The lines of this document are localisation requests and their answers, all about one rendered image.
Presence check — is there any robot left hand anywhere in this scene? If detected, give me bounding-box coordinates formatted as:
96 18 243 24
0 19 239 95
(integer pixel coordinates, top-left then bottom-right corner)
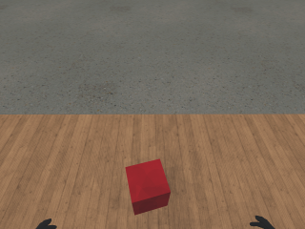
36 219 57 229

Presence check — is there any robot right hand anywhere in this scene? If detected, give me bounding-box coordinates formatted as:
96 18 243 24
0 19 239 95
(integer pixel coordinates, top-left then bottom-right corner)
250 216 275 229

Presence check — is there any carton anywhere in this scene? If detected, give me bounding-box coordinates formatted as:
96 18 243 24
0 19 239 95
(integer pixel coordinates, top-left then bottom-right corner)
125 158 171 215

